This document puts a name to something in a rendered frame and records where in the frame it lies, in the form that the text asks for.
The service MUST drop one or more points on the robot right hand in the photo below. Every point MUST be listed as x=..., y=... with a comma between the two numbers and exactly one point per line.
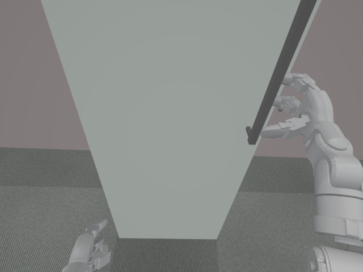
x=316, y=107

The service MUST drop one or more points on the robot right upper arm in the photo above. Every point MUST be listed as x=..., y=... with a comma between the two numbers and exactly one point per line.
x=323, y=258

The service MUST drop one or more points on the fridge door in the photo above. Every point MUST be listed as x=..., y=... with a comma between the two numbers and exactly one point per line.
x=164, y=90

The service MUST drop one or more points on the robot left hand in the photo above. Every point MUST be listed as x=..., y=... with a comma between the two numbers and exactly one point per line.
x=86, y=247

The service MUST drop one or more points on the handle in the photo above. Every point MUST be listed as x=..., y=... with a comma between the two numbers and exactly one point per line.
x=297, y=28

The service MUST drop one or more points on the right robot forearm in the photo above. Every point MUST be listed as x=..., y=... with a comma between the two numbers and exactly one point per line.
x=338, y=184

